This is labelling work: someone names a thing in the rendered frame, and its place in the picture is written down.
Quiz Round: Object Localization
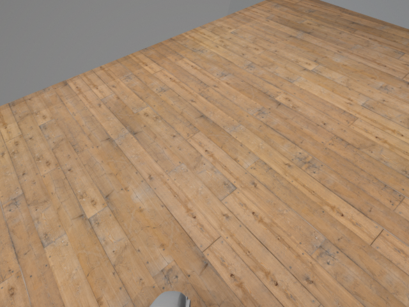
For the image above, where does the left robot thigh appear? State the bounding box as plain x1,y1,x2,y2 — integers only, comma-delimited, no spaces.
150,291,190,307

